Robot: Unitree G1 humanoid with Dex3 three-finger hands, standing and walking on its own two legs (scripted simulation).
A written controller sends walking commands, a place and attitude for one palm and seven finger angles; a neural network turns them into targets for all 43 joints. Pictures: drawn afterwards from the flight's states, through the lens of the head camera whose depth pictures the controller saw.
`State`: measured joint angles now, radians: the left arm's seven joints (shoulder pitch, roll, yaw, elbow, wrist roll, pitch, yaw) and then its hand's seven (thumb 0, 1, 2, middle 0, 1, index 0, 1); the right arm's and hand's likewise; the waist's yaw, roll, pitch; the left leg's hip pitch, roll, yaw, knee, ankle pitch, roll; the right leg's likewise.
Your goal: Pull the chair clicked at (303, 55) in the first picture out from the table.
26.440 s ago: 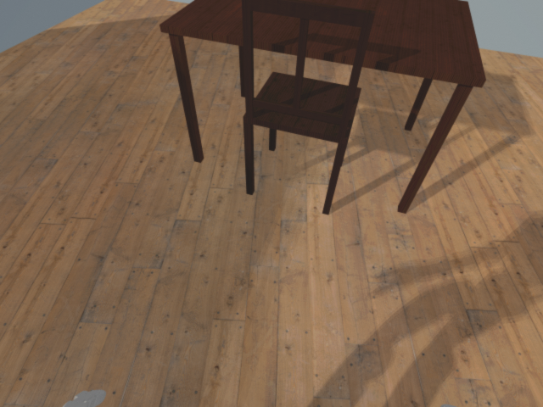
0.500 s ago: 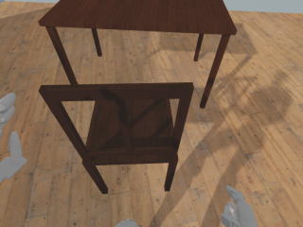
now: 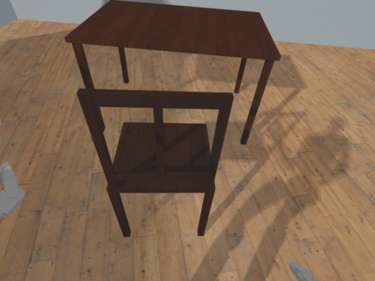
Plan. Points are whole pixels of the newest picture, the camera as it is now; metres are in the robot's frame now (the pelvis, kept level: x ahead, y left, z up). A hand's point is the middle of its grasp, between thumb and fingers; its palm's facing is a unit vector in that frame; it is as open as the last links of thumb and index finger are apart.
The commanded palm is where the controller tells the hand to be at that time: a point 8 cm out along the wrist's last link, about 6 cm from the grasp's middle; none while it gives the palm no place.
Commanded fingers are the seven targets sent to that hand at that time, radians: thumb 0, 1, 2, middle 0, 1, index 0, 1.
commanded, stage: stop stepping back and stand still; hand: left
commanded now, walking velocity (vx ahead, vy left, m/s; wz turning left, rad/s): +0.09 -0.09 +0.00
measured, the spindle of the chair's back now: (159, 145) +0.53 +0.11 -0.06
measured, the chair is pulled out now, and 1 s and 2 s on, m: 0.63 0.63 0.63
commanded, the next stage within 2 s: let the arm hang, fingers relaxed in 0.76 s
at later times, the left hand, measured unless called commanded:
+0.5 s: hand (41, 194) +0.21 +0.24 +0.16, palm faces +0.41 -0.80 -0.44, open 7.4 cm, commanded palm +0.15 +0.28 +0.18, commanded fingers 0.00 0.90 0.90 -0.20 -0.30 -0.20 -0.30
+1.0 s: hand (75, 242) +0.21 +0.25 -0.03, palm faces +0.17 -0.90 -0.40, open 7.4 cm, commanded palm none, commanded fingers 0.00 0.90 0.90 -0.20 -0.30 -0.20 -0.30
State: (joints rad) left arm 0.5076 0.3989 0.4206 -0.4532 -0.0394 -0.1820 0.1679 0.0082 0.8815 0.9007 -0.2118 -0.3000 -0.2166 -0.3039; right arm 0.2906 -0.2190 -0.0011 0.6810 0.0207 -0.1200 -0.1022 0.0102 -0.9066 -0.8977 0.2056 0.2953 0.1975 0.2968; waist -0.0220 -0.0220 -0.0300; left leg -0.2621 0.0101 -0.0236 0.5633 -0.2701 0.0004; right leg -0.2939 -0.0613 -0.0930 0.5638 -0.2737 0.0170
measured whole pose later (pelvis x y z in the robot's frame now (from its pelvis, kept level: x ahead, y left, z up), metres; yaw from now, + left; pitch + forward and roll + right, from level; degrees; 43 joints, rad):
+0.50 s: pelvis +0.01 -0.02 +0.01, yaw +0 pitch -1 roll -1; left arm 0.55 0.38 0.38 -0.44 -0.04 -0.18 0.15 0.01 0.88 0.90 -0.21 -0.30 -0.21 -0.30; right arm 0.21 -0.22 0.00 0.65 0.02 -0.15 -0.08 0.01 -0.91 -0.90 0.21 0.30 0.20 0.30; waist -0.01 0.01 0.00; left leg -0.20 0.04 -0.04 0.47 -0.25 -0.03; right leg -0.21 0.00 -0.07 0.41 -0.19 -0.01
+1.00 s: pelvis +0.02 +0.00 +0.00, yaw +2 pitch +1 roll +0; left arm 0.27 0.30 0.13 0.29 0.02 0.00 0.04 0.00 0.90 0.90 -0.20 -0.30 -0.20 -0.30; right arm 0.17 -0.22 0.00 0.79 -0.01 -0.05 0.00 0.01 -0.91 -0.90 0.21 0.30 0.20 0.30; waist 0.00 0.04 -0.01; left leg -0.26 -0.02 -0.05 0.52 -0.27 0.00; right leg -0.28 -0.06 -0.08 0.52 -0.25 0.02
